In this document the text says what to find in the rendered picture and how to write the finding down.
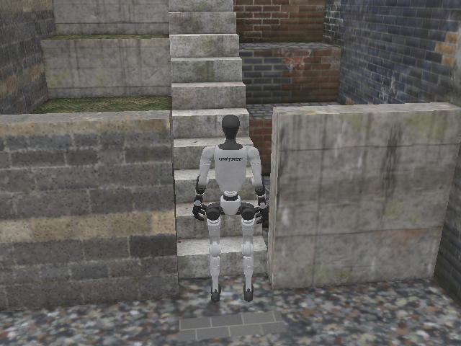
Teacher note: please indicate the robot left hand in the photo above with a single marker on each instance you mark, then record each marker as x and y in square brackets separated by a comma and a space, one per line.
[197, 210]

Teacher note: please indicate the right robot forearm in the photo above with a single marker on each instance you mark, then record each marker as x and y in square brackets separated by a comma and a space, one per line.
[261, 195]

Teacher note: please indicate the robot right hand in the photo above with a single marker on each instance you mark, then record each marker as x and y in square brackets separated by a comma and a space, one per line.
[263, 213]

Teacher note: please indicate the robot left upper arm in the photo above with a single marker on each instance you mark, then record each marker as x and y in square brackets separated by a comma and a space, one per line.
[207, 154]

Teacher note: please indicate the robot left foot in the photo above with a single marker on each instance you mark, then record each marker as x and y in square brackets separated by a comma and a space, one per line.
[215, 297]

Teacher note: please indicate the robot right upper arm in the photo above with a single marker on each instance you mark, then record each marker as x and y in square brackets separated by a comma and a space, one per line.
[253, 153]

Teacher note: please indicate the left robot forearm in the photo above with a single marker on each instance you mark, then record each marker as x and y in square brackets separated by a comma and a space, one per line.
[199, 193]

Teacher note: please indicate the robot head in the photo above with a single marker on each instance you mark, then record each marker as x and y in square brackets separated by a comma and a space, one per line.
[230, 125]

